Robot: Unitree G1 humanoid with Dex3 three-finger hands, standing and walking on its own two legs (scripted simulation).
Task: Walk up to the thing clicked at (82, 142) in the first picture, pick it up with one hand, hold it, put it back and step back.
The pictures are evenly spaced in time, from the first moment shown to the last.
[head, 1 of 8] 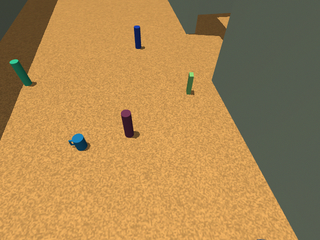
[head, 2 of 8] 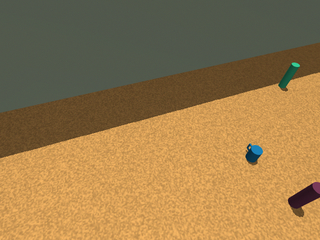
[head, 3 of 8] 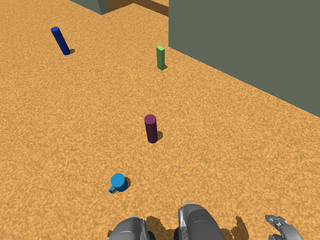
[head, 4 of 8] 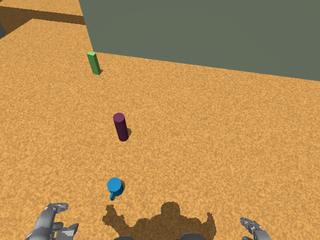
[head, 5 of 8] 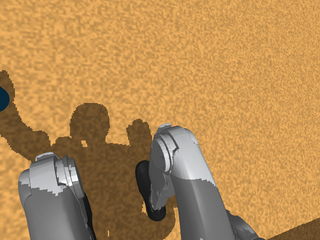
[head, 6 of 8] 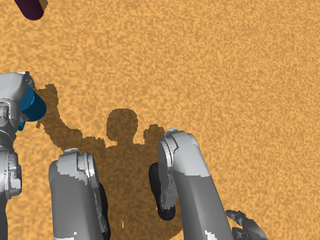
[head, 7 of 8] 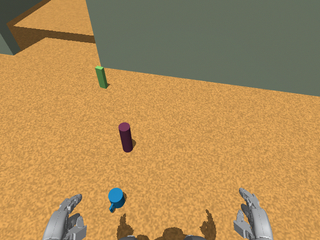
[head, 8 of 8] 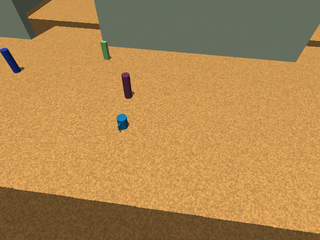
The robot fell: no
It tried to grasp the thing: yes
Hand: left
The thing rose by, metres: 0.63
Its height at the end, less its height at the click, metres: +0.00
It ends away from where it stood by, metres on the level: 0.01
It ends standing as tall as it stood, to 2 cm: yes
